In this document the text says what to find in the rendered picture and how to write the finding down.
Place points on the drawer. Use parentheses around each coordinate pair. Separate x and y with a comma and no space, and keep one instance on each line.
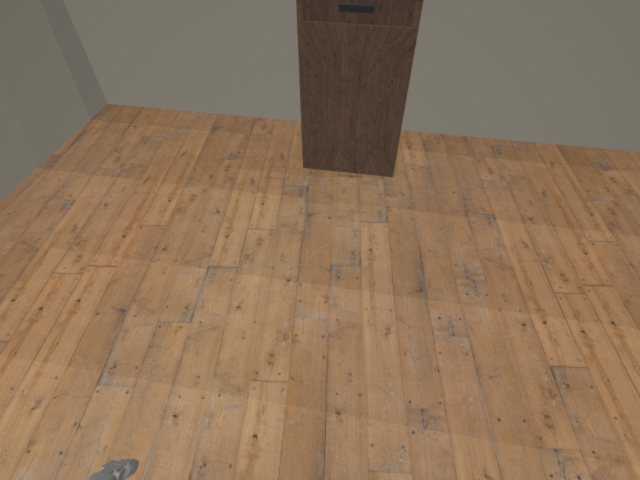
(386,12)

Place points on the cabinet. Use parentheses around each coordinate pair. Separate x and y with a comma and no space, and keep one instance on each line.
(354,81)

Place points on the left robot hand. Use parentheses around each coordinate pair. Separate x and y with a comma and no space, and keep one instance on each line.
(116,470)

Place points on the handle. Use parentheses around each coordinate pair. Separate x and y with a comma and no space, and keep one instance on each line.
(357,8)

